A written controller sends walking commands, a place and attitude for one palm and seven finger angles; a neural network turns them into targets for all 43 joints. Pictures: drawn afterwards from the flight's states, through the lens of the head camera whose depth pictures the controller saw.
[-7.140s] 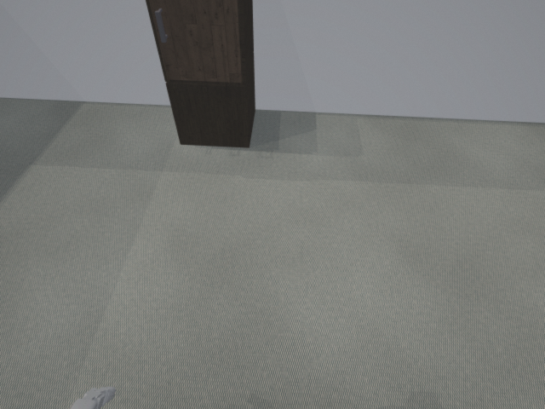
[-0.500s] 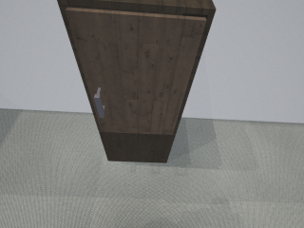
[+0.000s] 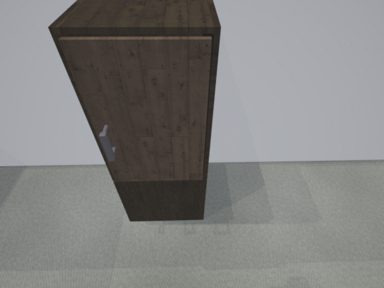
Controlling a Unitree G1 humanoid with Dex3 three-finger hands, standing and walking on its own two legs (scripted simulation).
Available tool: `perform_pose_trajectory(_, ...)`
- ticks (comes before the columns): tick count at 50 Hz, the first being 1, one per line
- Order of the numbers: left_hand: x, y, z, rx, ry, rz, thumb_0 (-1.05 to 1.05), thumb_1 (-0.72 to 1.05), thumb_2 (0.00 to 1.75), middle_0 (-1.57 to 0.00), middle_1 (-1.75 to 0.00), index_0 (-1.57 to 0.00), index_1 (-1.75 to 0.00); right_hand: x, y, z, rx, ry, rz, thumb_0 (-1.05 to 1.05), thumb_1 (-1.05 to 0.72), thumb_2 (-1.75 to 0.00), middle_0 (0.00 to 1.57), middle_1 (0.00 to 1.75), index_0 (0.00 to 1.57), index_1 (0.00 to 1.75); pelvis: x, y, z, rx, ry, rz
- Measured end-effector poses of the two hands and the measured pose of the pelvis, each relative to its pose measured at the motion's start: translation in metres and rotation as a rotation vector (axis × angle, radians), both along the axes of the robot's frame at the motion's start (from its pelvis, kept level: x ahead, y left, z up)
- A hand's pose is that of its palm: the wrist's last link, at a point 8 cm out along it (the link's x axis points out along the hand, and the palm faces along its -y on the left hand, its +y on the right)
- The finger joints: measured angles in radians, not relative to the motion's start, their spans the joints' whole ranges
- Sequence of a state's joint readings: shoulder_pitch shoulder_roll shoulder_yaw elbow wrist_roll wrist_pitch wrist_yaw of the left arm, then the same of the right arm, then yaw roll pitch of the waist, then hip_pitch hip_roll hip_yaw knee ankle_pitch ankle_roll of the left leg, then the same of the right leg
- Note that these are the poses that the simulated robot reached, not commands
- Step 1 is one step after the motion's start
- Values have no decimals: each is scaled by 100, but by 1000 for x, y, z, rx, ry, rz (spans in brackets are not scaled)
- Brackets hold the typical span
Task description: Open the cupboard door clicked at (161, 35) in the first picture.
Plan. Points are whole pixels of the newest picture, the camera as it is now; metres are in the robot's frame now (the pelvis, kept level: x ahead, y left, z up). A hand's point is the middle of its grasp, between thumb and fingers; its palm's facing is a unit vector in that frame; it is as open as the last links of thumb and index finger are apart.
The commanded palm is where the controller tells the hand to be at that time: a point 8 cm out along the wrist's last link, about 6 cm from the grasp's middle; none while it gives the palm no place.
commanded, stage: come to a stop and stand still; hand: left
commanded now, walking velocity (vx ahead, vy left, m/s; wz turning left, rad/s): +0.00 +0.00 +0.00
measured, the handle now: (108, 143) +0.57 +0.30 -0.09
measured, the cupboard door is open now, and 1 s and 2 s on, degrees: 0 0 0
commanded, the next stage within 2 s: look again from close up in 0.70 s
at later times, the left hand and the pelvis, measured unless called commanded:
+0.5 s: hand out of the picture +0.02 +0.17 -0.18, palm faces +0.04 -0.98 -0.17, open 7.4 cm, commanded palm none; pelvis +0.04 +0.01 +0.00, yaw +0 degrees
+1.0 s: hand out of the picture +0.05 +0.21 -0.18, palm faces -0.01 -0.98 -0.21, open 7.4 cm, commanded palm none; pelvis +0.03 +0.04 -0.01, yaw -1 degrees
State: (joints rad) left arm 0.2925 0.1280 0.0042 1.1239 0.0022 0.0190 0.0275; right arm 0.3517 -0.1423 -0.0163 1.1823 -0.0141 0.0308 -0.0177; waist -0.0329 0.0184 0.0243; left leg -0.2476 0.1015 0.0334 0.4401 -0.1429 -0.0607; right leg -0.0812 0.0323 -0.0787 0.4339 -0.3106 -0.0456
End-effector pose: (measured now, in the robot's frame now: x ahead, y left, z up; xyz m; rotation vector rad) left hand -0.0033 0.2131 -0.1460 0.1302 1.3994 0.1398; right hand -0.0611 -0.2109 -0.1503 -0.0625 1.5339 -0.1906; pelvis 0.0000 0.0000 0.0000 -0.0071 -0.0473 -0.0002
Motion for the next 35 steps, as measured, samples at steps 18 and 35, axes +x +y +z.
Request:
perform_pose_trajectory(18,0,-5,-3,-31,76,40,1,90,90,-20,-30,-20,-30,64,17,2,-7,-60,40,1,-92,-90,20,30,20,30,28,9,1,10,27,-3)
perform_pose_trajectory(35,35,21,0,11,22,13,0,90,90,-20,-30,-19,-30,105,6,7,-50,-130,60,1,-92,-90,20,30,20,30,44,18,2,19,25,-8)
